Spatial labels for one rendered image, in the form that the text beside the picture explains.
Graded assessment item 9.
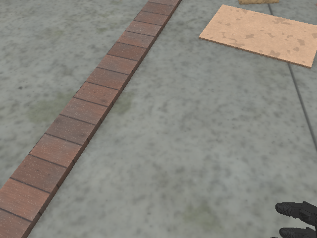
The right robot hand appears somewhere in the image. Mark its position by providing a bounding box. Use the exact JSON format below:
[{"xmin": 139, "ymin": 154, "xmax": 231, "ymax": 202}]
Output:
[{"xmin": 270, "ymin": 201, "xmax": 317, "ymax": 238}]

